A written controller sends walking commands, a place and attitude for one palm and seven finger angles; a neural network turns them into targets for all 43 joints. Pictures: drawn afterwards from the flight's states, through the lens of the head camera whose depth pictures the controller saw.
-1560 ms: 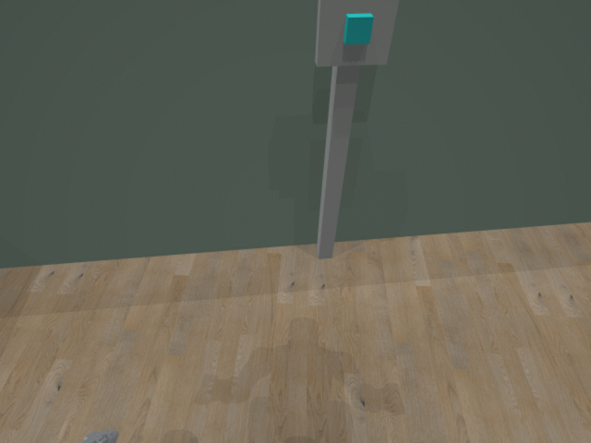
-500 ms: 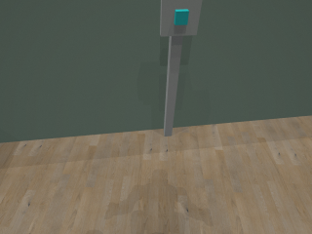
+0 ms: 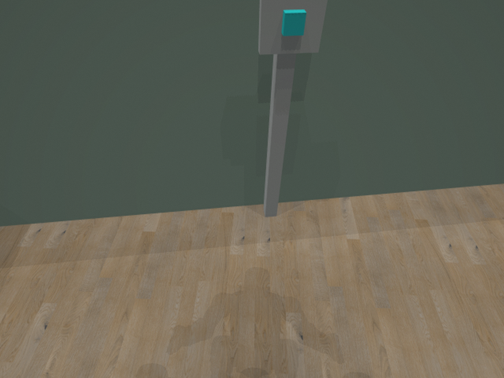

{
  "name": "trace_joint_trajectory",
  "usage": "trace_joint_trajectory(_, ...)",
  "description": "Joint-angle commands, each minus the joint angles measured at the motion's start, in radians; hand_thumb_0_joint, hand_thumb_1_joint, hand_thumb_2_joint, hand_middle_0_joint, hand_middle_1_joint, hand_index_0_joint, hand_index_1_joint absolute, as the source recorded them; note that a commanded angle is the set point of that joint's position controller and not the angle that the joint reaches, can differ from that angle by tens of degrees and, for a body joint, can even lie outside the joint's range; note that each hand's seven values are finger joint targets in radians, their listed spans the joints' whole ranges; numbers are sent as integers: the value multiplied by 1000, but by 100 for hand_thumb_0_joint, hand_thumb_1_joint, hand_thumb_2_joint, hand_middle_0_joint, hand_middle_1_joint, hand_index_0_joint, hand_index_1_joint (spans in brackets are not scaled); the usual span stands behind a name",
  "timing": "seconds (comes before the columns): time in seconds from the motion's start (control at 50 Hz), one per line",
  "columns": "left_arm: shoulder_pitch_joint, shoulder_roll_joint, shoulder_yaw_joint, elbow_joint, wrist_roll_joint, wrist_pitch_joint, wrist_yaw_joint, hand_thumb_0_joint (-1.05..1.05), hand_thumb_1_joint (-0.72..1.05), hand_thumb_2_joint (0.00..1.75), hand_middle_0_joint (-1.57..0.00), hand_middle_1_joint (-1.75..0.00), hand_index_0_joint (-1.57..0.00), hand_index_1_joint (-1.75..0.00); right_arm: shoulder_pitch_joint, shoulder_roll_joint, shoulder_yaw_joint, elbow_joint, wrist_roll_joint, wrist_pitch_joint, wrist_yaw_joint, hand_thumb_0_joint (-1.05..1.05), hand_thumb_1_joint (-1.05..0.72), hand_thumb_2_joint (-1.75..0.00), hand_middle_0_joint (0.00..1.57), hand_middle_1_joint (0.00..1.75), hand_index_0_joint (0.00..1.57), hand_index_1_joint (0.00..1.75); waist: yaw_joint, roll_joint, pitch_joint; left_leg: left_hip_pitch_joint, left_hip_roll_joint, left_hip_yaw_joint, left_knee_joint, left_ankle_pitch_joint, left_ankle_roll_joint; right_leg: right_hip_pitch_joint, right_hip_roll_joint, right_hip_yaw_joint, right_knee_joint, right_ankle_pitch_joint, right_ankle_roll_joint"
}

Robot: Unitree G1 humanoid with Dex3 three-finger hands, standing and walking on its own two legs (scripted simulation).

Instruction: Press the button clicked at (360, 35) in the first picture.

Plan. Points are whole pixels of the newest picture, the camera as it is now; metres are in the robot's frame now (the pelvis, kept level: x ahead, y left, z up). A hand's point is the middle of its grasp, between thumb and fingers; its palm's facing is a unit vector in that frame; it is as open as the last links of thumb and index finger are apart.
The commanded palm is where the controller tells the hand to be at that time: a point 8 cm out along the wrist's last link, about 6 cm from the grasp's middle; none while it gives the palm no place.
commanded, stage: walk to a spot facing it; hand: left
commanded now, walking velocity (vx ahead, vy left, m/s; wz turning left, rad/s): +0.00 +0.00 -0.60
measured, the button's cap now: (293, 22) +0.96 -0.05 +0.16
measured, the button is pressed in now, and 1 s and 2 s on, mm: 0 0 0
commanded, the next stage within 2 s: none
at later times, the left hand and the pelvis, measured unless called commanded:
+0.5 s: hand out of the picture +0.05 +0.17 -0.17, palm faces -0.16 -0.96 -0.25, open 7.4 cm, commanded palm none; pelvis -0.02 -0.02 -0.01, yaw -13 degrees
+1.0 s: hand (146, 375) +0.16 +0.21 -0.17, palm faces -0.44 -0.87 -0.23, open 7.4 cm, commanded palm none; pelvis -0.02 +0.05 +0.00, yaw -31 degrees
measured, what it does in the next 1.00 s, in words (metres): steps on the spot, turning right: left foot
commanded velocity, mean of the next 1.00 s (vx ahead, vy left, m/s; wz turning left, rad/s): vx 0.00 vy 0.00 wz -0.60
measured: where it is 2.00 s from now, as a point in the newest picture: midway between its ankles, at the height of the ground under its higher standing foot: outside the picture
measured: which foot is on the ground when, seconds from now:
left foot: down 0.00-0.34, up 0.36-0.78, down 0.80-1.00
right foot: down 0.00-0.80, up 0.82-1.00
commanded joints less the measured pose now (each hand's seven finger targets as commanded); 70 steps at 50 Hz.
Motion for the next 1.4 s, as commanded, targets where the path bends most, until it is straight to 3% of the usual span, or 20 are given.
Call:
trace_joint_trajectory(0.0, -41, 196, 49, -77, 3, -12, 10, 0, 90, 90, -20, -30, -20, -30, -39, -196, -41, -66, -1, -20, -14, 0, -90, -90, 20, 30, 20, 30, -5, -2, -63, 36, 123, -73, -33, 160, 26, -28, -111, 111, -40, 208, -34)
trace_joint_trajectory(0.16, 44, 89, 60, -161, 12, 48, 5, 0, 90, 90, -20, -30, -20, -30, 34, -116, -68, -152, -5, 23, -29, 0, -90, -90, 20, 30, 20, 30, -10, 50, -33, -13, 200, -43, 46, 79, 45, -204, -37, 112, 185, 192, -16)
trace_joint_trajectory(0.24, 95, 40, 76, -202, 13, 56, -7, 0, 90, 90, -20, -30, -20, -30, -5, -126, -91, -204, -8, 17, -27, 0, -90, -90, 20, 30, 20, 30, 17, 174, -50, -69, 350, -81, 36, 223, 147, -230, -5, -5, 458, -216, 10)
trace_joint_trajectory(0.28, 156, 29, 87, -203, 15, 51, -12, 0, 90, 90, -20, -30, -20, -30, -39, -114, -94, -229, -12, 19, -26, 0, -90, -90, 20, 30, 20, 30, 53, 137, -29, -160, 324, -7, 158, 246, 114, -125, -33, -13, 346, -179, 3)
trace_joint_trajectory(0.3, 221, 50, 97, -192, 20, 39, -12, 0, 90, 90, -20, -30, -20, -30, -51, -99, -95, -239, -10, 25, -24, 0, -90, -90, 20, 30, 20, 30, 84, 26, -39, -213, 238, 76, 352, 153, 44, -56, -60, 43, 165, 56, -11)
trace_joint_trajectory(0.32, 240, 165, 117, -198, 34, 21, 5, 0, 90, 90, -20, -30, -20, -30, -9, -11, -84, -266, -3, 32, -19, 0, -90, -90, 20, 30, 20, 30, 66, -352, -48, -430, 62, 158, 639, -251, -47, 17, -300, 453, -12, 335, -91)
trace_joint_trajectory(0.36, 210, 143, 116, -215, 14, 29, 20, 0, 90, 90, -20, -30, -20, -30, -62, -13, -83, -277, 2, 42, -24, 0, -90, -90, 20, 30, 20, 30, 65, -229, -12, -445, 40, -55, 811, -335, -36, -105, -319, 557, -117, 193, -195)
trace_joint_trajectory(0.44, 108, 78, 108, -254, 14, 21, 20, 0, 90, 90, -20, -30, -20, -30, 10, 3, -84, -240, -7, 37, -16, 0, -90, -90, 20, 30, 20, 30, 8, -110, -73, -381, 57, -41, 753, -169, -56, -88, -204, 380, -64, 163, -174)
trace_joint_trajectory(0.62, 165, 82, 128, -239, 19, 33, 13, 0, 90, 90, -20, -30, -20, -30, -21, 28, -80, -275, 3, 28, -28, 0, -90, -90, 20, 30, 20, 30, 49, -143, -102, -328, 16, -28, 472, -219, -52, -21, -169, 449, -49, 200, -183)
trace_joint_trajectory(0.72, 73, 94, 131, -263, 16, 46, 12, 0, 90, 90, -20, -30, -20, -30, 124, 24, -77, -256, 15, 9, -40, 0, -90, -90, 20, 30, 20, 30, -20, -154, -153, -72, -11, -15, 104, -110, -24, -124, -116, 458, 23, 238, -117)
trace_joint_trajectory(0.74, 56, 68, 126, -277, 9, 47, 9, 0, 90, 90, -20, -30, -20, -30, 170, -7, -80, -247, 13, -2, -47, 0, -90, -90, 20, 30, 20, 30, -44, -95, -165, 85, 49, -58, -3, -61, -2, -258, -54, 403, 95, 150, -71)
trace_joint_trajectory(0.78, 48, 8, 120, -315, 14, 48, -9, 0, 90, 90, -20, -30, -20, -30, 123, -140, -101, -286, -4, 3, -44, 0, -90, -90, 20, 30, 20, 30, -30, 278, -58, 51, 463, -403, -145, -2, 142, -520, 99, 73, 533, -342, 39)
trace_joint_trajectory(0.88, 78, 4, 124, -261, 23, 63, -35, 0, 90, 90, -20, -30, -20, -30, 40, -34, -71, -305, -14, -12, -44, 0, -90, -90, 20, 30, 20, 30, 24, 131, -10, -12, 262, -67, -31, 341, 126, -501, 14, 27, 863, -168, 75)
trace_joint_trajectory(1.12, -104, -36, 100, -317, 18, 60, -53, 0, 90, 90, -20, -30, -20, -30, 221, -81, -99, -222, -23, -6, -26, 0, -90, -90, 20, 30, 20, 30, -68, 180, -25, 70, 361, 38, -7, 223, 141, -324, -38, -110, 409, -244, 50)
trace_joint_trajectory(1.2, 3, -25, 107, -282, 21, 34, -55, 0, 90, 90, -20, -30, -20, -30, 208, -88, -94, -207, -22, -9, -17, 0, -90, -90, 20, 30, 20, 30, 3, 113, -58, -65, 341, 117, 167, 48, 62, -36, 7, -164, 127, -141, -5)
trace_joint_trajectory(1.22, 130, 52, 120, -239, 25, 19, -42, 0, 90, 90, -20, -30, -20, -30, 209, -53, -85, -216, -9, -9, -6, 0, -90, -90, 20, 30, 20, 30, 64, -47, -127, -263, 291, 219, 412, 23, 2, 248, -96, -31, 18, -152, -63)
trace_joint_trajectory(1.24, 271, 190, 149, -203, 19, 10, -22, 0, 90, 90, -20, -30, -20, -30, 137, 27, -55, -286, -3, -7, 4, 0, -90, -90, 20, 30, 20, 30, 133, -359, -156, -614, 122, 234, 730, -440, -64, 430, -380, 434, -86, -98, -190)
trace_joint_trajectory(1.26, 324, 209, 155, -193, -4, 14, -4, 0, 90, 90, -20, -30, -20, -30, 26, -21, -61, -332, -13, -4, -2, 0, -90, -90, 20, 30, 20, 30, 162, -273, -133, -689, 129, 66, 826, -428, -51, 348, -434, 533, -132, -81, -250)
trace_joint_trajectory(1.3, 200, 140, 135, -218, 3, -1, -2, 0, 90, 90, -20, -30, -20, -30, -16, -25, -74, -317, -16, -7, 7, 0, -90, -90, 20, 30, 20, 30, 100, -178, 27, -684, 166, 2, 865, -253, -50, 122, -355, 475, -199, -332, -227)
trace_joint_trajectory(1.38, 112, 61, 108, -227, 11, -32, -5, 0, 90, 90, -20, -30, -20, -30, 104, 13, -77, -248, -24, 1, 19, 0, -90, -90, 20, 30, 20, 30, -3, -108, 56, -504, 152, 45, 699, -85, -82, -43, -220, 222, -182, -54, -174)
